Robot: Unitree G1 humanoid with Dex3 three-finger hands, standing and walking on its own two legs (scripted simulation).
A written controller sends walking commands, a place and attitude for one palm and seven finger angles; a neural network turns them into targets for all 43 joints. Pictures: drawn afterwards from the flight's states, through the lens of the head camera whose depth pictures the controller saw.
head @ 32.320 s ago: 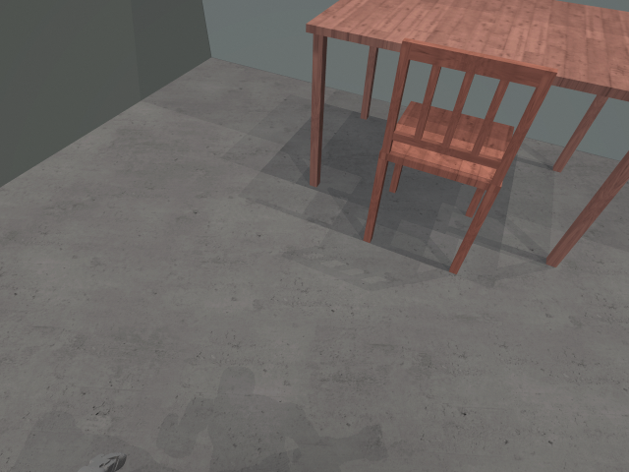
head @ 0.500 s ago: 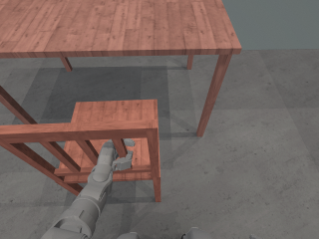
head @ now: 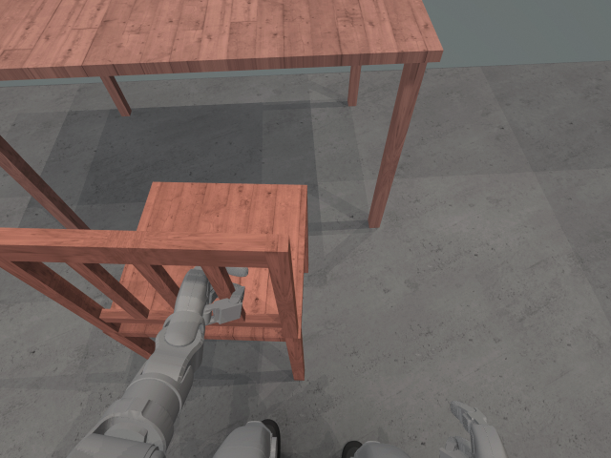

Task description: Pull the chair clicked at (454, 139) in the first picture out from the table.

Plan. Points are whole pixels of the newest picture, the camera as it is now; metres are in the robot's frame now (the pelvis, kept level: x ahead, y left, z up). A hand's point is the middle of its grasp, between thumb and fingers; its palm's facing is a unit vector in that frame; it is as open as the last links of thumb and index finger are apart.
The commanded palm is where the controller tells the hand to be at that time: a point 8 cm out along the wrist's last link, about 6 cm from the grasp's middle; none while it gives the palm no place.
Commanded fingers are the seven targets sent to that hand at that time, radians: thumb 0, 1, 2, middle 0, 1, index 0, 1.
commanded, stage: step backward, pulling the chair out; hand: left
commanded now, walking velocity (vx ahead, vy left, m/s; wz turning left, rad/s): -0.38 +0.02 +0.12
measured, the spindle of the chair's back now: (169, 291) +0.35 +0.24 -0.09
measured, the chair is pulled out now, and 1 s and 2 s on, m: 0.30 0.55 0.69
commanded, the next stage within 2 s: stop walking, hand still on the chair in 0.90 s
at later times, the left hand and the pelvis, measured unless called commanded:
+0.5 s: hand (223, 402) +0.19 +0.12 -0.07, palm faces -0.02 -0.98 -0.19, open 5.7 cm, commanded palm +0.19 +0.18 -0.07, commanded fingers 0.00 0.90 0.90 -0.50 -1.45 -0.50 -1.45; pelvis -0.12 -0.01 -0.01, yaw -2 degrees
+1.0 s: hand out of the picture +0.08 +0.11 -0.07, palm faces +0.01 -0.99 -0.17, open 5.7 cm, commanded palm +0.06 +0.17 -0.05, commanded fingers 0.00 0.90 0.90 -0.50 -1.45 -0.50 -1.45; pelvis -0.25 -0.02 +0.00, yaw +5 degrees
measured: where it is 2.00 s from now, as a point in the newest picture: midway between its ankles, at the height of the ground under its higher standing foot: outside the picture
